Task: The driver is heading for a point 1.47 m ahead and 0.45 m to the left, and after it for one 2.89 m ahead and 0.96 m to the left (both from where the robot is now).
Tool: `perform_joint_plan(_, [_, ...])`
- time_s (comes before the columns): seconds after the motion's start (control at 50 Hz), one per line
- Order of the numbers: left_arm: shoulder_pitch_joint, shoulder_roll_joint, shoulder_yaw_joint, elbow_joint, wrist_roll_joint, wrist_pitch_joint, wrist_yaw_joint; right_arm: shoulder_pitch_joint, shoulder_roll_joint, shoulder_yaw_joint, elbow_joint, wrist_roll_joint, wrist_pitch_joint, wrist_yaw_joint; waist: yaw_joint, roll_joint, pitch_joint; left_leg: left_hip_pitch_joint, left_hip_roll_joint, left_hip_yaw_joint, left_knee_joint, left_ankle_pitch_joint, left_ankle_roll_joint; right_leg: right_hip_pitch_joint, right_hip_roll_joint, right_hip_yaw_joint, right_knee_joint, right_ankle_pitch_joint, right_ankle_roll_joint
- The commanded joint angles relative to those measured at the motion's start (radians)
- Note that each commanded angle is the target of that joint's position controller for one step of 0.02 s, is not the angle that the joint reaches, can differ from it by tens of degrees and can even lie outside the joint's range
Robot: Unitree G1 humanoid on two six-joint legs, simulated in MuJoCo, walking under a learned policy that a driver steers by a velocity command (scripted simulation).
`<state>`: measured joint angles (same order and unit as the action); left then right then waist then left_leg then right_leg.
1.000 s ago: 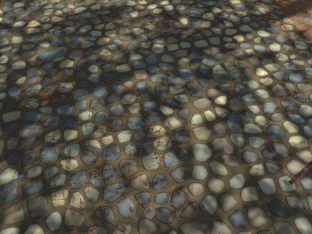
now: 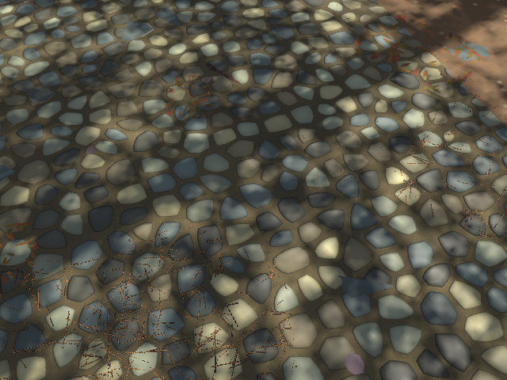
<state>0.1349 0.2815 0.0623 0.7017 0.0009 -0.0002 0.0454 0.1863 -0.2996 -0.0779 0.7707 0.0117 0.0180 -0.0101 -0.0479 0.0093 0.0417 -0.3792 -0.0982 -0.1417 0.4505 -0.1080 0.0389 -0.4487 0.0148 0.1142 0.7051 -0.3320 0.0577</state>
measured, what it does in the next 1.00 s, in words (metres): steps on the spot, turning left: right foot, then left foot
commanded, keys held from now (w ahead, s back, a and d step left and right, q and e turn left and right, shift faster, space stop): q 0.78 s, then no key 0.22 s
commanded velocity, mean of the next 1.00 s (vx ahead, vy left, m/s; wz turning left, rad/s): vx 0.01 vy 0.00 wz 0.52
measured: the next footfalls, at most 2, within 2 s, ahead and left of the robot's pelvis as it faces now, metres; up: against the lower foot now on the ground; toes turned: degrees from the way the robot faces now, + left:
right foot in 0.06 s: +0.09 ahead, -0.14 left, +0.00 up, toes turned +8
left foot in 0.48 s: +0.02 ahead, +0.12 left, +0.00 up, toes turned +19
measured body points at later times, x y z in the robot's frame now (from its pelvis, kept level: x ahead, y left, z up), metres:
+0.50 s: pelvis +0.02 +0.01 -0.01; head +0.05 +0.03 +0.44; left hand +0.06 +0.33 -0.11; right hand +0.27 -0.21 -0.09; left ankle -0.01 +0.11 -0.74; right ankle +0.05 -0.14 -0.73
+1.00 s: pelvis +0.03 +0.00 +0.00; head +0.06 +0.00 +0.45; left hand +0.01 +0.31 -0.09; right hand +0.32 -0.14 -0.10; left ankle -0.02 +0.10 -0.72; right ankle +0.10 -0.10 -0.74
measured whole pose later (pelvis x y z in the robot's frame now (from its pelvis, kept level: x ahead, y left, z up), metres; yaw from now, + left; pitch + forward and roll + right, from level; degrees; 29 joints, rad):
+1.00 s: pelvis +0.03 +0.00 +0.00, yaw +33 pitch +1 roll -1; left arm 0.16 0.27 0.06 0.69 0.03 -0.02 0.00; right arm 0.15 -0.31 -0.06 0.63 0.00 0.04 -0.02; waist 0.00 0.05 0.02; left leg -0.36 -0.10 -0.17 0.69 -0.44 -0.01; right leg -0.28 0.03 0.04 0.51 -0.25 -0.01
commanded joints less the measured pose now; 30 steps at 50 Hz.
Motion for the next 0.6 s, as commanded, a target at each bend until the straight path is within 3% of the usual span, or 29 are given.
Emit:
perform_joint_plan(0.02, [0.070,0.085,0.028,-0.050,-0.005,-0.028,-0.009,-0.063,-0.156,-0.038,-0.093,0.006,0.004,-0.012,0.056,0.148,-0.141,0.076,0.217,-0.309,-0.121,-0.099,0.145,0.138,0.029,-0.036,-0.157,0.067,-0.015])
perform_joint_plan(0.04, [0.096,0.089,0.031,-0.042,-0.007,-0.035,-0.014,-0.067,-0.150,-0.035,-0.099,0.011,0.011,-0.015,0.076,0.146,-0.138,0.058,0.195,-0.308,-0.091,-0.093,0.122,0.207,0.025,-0.046,-0.264,0.132,-0.029])
perform_joint_plan(0.06, [0.117,0.127,0.043,-0.041,0.000,-0.039,-0.013,-0.044,-0.124,-0.027,-0.101,0.012,0.013,-0.017,0.077,0.111,-0.148,0.002,0.157,-0.281,-0.028,-0.150,0.079,0.303,-0.056,0.000,-0.331,0.169,-0.059])
perform_joint_plan(0.08, [0.119,0.206,0.059,-0.055,0.025,-0.032,-0.005,-0.018,-0.069,-0.012,-0.114,0.006,0.011,-0.014,0.052,-0.085,-0.158,-0.128,0.064,-0.147,0.176,-0.342,0.017,0.385,-0.274,0.197,-0.380,0.222,-0.153])
perform_joint_plan(0.1, [0.091,0.230,0.065,-0.059,0.062,-0.024,-0.011,-0.019,-0.097,-0.023,-0.142,0.006,-0.002,-0.012,0.034,-0.293,-0.121,-0.242,-0.033,0.022,0.403,-0.511,-0.028,0.308,-0.414,0.391,-0.429,0.376,-0.292])
perform_joint_plan(0.12, [0.053,0.181,0.052,-0.081,0.057,-0.028,-0.009,0.012,-0.165,-0.043,-0.126,-0.004,-0.008,-0.008,0.028,-0.228,-0.121,-0.240,0.031,0.003,0.587,-0.491,-0.060,0.290,-0.427,0.368,-0.414,0.429,-0.327])
perform_joint_plan(0.14, [0.005,0.133,0.039,-0.092,0.039,-0.030,-0.006,0.040,-0.184,-0.056,-0.101,0.005,-0.001,-0.006,0.012,-0.162,-0.108,-0.247,0.041,0.009,0.662,-0.434,-0.079,0.290,-0.363,0.257,-0.386,0.451,-0.287])
perform_joint_plan(0.16, [-0.026,0.116,0.034,-0.099,0.024,-0.029,-0.005,0.062,-0.168,-0.057,-0.080,0.006,0.013,-0.012,0.003,-0.128,-0.098,-0.259,0.051,0.023,0.712,-0.385,-0.100,0.302,-0.304,0.170,-0.366,0.448,-0.246])
perform_joint_plan(0.18, [-0.030,0.113,0.031,-0.098,0.013,-0.028,-0.003,0.060,-0.150,-0.053,-0.081,0.004,0.024,-0.015,0.014,-0.129,-0.088,-0.282,0.058,0.031,0.756,-0.346,-0.119,0.310,-0.289,0.125,-0.356,0.489,-0.239])
perform_joint_plan(0.24, [0.016,0.126,0.037,-0.085,0.017,-0.014,0.004,-0.014,-0.094,-0.033,-0.134,0.016,0.033,-0.005,0.054,-0.157,-0.082,-0.288,0.082,0.091,0.673,-0.280,-0.150,0.346,-0.261,0.026,-0.362,0.540,-0.256])
perform_joint_plan(0.34, [0.031,0.185,0.062,-0.080,0.010,0.003,0.002,-0.072,-0.074,-0.017,-0.195,0.010,0.032,0.020,0.088,-0.197,-0.127,-0.125,0.121,0.159,0.415,-0.285,-0.135,0.353,-0.304,-0.038,-0.352,0.534,-0.273])
perform_joint_plan(0.4, [0.032,0.199,0.070,-0.071,-0.007,0.001,-0.012,-0.060,-0.097,-0.027,-0.209,0.011,0.040,0.032,0.083,-0.209,-0.124,-0.045,0.109,0.200,0.278,-0.265,-0.098,0.350,-0.328,-0.053,-0.324,0.517,-0.262])
perform_joint_plan(0.44, [0.009,0.198,0.071,-0.066,-0.028,-0.001,-0.015,-0.006,-0.094,-0.034,-0.198,0.010,0.043,0.038,0.042,-0.198,-0.125,0.066,0.086,0.230,0.085,-0.138,-0.050,0.319,-0.319,-0.090,-0.254,0.482,-0.214])
perform_joint_plan(0.46, [0.042,0.173,0.066,-0.049,-0.032,-0.005,-0.017,0.035,-0.108,-0.044,-0.185,0.007,0.043,0.033,0.029,-0.161,-0.133,0.175,0.067,0.215,-0.019,-0.037,-0.018,0.262,-0.289,-0.133,-0.181,0.409,-0.160])
perform_joint_plan(0.48, [0.086,0.129,0.055,-0.040,-0.007,-0.009,-0.022,0.074,-0.182,-0.066,-0.186,0.008,0.040,0.020,0.036,0.013,-0.156,0.355,0.180,0.036,-0.063,0.246,0.036,0.092,-0.218,-0.227,0.013,0.199,-0.068])
perform_joint_plan(0.5, [0.064,0.062,0.026,-0.094,0.052,-0.011,-0.027,0.071,-0.293,-0.082,-0.216,-0.005,0.034,0.006,0.062,0.331,-0.156,0.476,0.449,-0.319,-0.022,0.668,0.209,-0.216,-0.077,-0.249,0.313,-0.359,0.029])
perform_joint_plan(0.52, [-0.035,0.121,0.042,-0.115,0.028,-0.015,-0.017,0.108,-0.256,-0.072,-0.219,-0.042,0.011,0.020,-0.038,0.235,-0.235,0.403,0.500,-0.380,-0.071,0.561,0.342,-0.252,-0.039,-0.085,0.470,-0.385,0.029])
perform_joint_plan(0.54, [-0.059,0.152,0.052,-0.112,0.000,-0.010,-0.011,0.069,-0.232,-0.060,-0.211,-0.044,-0.006,0.023,-0.015,0.157,-0.173,0.356,0.437,-0.290,-0.087,0.442,0.300,-0.262,-0.056,-0.057,0.517,-0.304,0.015])
perform_joint_plan(0.58, [-0.033,0.155,0.060,-0.083,0.008,0.002,0.005,-0.027,-0.173,-0.043,-0.215,-0.003,-0.009,0.008,0.033,0.103,-0.119,0.291,0.341,-0.196,-0.090,0.298,0.203,-0.259,-0.073,-0.040,0.464,-0.152,0.011])
perform_joint_plan(0.6, [-0.012,0.155,0.062,-0.079,0.014,0.004,0.007,-0.056,-0.169,-0.038,-0.220,0.001,-0.003,0.001,0.053,0.111,-0.117,0.241,0.317,-0.173,-0.094,0.303,0.193,-0.214,-0.061,-0.043,0.460,-0.100,0.018])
